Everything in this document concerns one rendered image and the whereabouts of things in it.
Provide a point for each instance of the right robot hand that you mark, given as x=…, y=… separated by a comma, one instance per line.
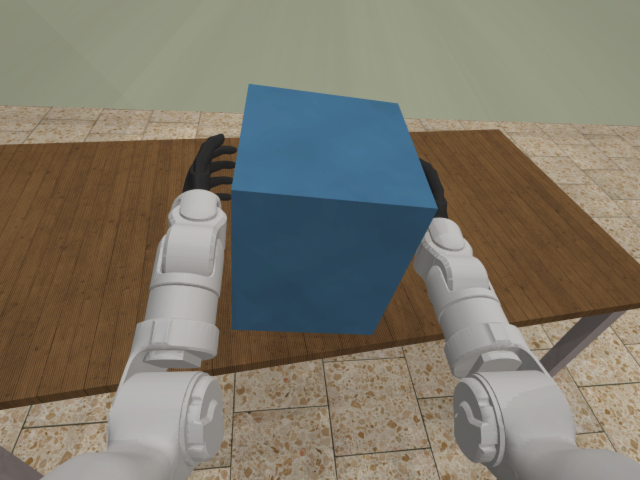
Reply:
x=436, y=188

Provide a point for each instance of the robot right forearm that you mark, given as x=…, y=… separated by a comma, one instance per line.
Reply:
x=478, y=335

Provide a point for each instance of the left robot upper arm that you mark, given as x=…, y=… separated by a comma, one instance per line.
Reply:
x=162, y=425

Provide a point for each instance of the left robot hand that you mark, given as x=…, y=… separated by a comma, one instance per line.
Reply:
x=198, y=176

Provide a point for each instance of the robot left forearm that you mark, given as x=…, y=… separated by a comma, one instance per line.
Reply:
x=179, y=327

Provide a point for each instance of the carton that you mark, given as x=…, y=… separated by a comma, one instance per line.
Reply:
x=329, y=203

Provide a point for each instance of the table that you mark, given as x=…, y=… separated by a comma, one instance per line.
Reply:
x=80, y=224

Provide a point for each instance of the right robot upper arm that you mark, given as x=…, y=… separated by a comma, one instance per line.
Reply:
x=518, y=425

